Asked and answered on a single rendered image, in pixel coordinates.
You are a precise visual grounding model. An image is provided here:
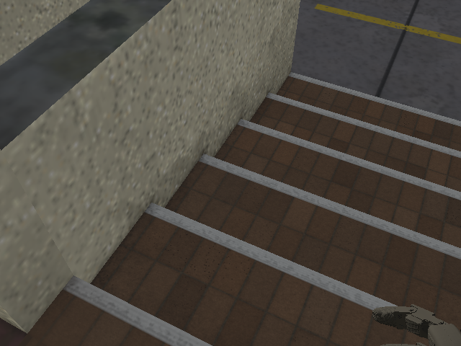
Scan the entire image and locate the right robot hand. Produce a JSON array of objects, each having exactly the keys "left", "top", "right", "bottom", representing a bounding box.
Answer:
[{"left": 372, "top": 304, "right": 461, "bottom": 346}]

